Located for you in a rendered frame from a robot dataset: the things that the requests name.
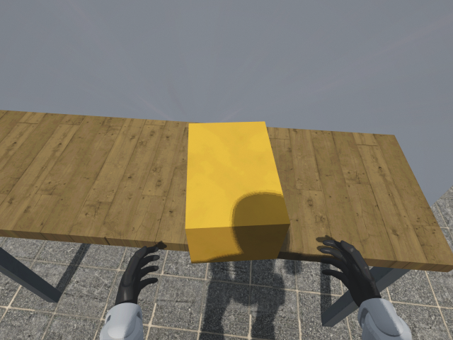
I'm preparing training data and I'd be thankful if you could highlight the left robot hand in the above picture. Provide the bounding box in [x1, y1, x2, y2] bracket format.
[115, 246, 160, 306]

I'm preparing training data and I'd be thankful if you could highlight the robot left forearm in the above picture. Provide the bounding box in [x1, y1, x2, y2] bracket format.
[100, 302, 144, 340]

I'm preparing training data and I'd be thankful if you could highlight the robot right forearm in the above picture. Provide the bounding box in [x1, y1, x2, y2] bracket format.
[357, 298, 412, 340]

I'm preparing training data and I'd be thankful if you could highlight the carton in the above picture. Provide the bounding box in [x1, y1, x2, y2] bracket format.
[185, 121, 290, 264]

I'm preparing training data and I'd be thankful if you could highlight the right robot hand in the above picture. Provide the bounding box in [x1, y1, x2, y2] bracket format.
[320, 240, 382, 307]

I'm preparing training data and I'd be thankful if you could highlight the table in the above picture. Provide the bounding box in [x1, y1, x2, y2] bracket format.
[0, 110, 453, 327]

